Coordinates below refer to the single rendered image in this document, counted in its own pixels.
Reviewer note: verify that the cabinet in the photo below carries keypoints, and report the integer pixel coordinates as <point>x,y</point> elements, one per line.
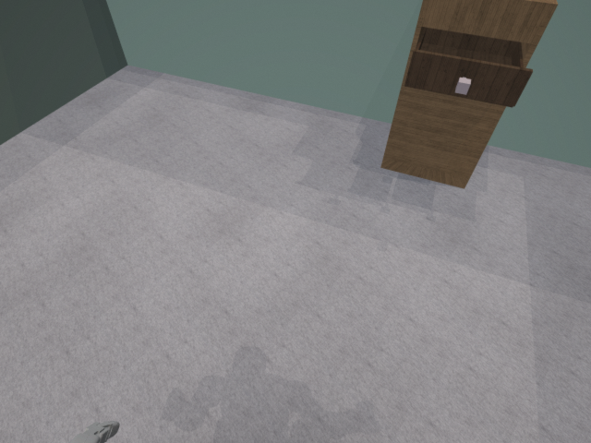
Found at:
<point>441,137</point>

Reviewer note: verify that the left robot hand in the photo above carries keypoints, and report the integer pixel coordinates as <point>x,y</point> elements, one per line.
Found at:
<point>97,432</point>

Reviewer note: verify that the drawer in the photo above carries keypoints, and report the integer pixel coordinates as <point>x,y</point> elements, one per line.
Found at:
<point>495,66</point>

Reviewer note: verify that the handle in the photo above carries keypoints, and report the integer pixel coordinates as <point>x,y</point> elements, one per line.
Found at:
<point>463,85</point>

